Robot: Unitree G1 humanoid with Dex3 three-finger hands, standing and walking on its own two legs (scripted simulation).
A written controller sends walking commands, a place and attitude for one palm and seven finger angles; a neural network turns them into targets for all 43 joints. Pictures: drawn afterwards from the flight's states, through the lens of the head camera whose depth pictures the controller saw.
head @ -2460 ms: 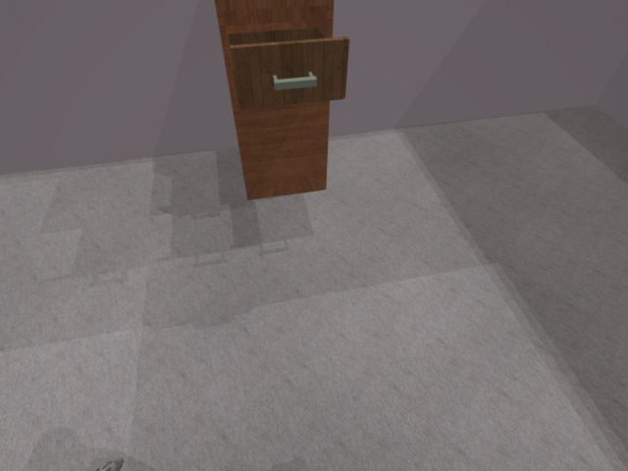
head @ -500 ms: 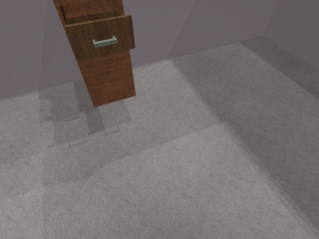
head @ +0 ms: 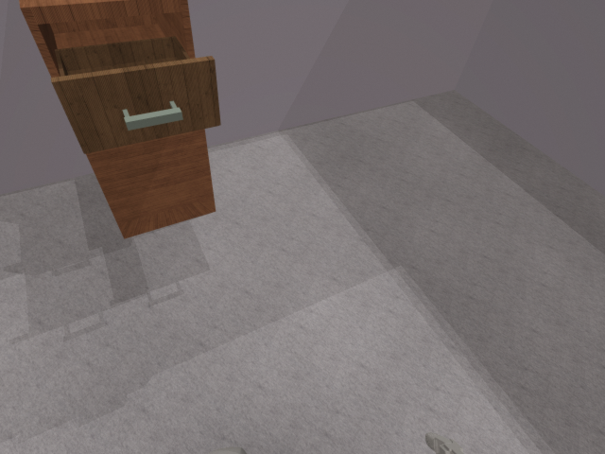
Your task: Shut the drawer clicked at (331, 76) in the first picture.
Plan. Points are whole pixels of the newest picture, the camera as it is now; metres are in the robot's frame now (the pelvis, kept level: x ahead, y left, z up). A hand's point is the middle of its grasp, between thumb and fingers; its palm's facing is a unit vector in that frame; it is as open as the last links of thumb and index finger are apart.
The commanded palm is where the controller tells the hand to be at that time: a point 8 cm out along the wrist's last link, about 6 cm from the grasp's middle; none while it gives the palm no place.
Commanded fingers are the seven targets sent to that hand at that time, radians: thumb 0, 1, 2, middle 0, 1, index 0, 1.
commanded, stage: walk to a spot facing it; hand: left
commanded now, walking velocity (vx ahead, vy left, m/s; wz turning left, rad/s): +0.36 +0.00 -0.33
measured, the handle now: (152, 113) +0.78 +0.43 -0.03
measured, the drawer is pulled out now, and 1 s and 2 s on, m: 0.28 0.28 0.28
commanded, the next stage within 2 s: turn to face it in 0.64 s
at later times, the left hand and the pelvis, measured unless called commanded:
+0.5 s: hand (258, 310) +0.38 +0.11 -0.16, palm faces -0.23 -0.96 -0.18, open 7.4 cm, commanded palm none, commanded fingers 0.00 0.90 0.90 -0.20 -0.30 -0.20 -0.30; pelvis +0.22 -0.04 -0.01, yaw -11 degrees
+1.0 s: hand (245, 304) +0.40 +0.14 -0.18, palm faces -0.05 -0.99 -0.15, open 7.3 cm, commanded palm none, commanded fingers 0.00 0.90 0.90 -0.20 -0.30 -0.20 -0.30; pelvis +0.40 -0.03 +0.00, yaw -7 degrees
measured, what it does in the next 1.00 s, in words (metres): walks ahead: right foot, then left foot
